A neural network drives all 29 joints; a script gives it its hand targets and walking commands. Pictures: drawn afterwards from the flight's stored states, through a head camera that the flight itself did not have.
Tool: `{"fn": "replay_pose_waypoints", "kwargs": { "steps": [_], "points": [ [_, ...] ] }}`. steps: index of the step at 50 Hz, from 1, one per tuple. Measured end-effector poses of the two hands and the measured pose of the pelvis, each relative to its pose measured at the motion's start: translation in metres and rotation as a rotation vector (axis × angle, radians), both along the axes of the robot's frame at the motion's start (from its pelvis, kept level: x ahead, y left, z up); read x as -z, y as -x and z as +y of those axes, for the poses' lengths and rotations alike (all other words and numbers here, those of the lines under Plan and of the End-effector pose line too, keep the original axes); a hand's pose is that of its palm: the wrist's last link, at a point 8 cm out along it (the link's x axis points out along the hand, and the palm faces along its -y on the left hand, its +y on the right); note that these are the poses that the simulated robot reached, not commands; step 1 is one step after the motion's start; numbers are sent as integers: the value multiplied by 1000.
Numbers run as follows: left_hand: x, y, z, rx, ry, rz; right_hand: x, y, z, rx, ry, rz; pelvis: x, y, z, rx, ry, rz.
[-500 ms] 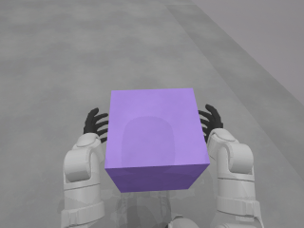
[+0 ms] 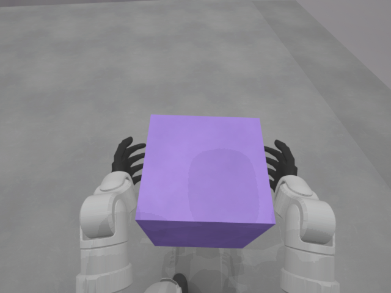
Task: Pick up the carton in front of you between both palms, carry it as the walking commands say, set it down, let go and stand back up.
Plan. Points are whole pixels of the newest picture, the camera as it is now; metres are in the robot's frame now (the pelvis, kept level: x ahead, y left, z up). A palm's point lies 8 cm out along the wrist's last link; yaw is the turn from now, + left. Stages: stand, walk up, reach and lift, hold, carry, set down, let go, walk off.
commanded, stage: carry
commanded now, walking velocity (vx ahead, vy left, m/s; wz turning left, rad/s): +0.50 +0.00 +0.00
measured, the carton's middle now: (201, 188) +0.33 +0.01 +0.02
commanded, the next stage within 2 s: none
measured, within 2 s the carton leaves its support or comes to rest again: neither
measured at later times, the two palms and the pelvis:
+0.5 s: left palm (140, 71) +0.61 +0.18 +0.12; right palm (256, 72) +0.61 -0.12 +0.13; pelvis +0.32 +0.03 +0.02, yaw -1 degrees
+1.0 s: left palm (158, 28) +0.90 +0.17 +0.11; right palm (245, 30) +0.90 -0.12 +0.11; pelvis +0.68 +0.02 +0.02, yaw +1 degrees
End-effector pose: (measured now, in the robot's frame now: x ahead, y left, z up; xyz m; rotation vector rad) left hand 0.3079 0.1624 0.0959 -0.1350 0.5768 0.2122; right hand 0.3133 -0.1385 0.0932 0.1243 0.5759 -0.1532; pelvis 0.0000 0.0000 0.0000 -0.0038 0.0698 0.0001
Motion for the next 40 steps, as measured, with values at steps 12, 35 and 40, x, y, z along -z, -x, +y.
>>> {"fn": "replay_pose_waypoints", "kwargs": {
  "steps": [12,35,40],
  "points": [
    [8,-159,4,104,36,89,-3,-130,6,116,-5,94,-21,-149,39,38,41,-8],
    [11,-408,7,6,-43,114,11,-417,7,-55,21,115,-4,-476,4,-44,33,-19],
    [2,-446,5,-18,-38,139,0,-464,7,-88,26,138,-22,-538,1,-31,-5,-17]
  ]
}}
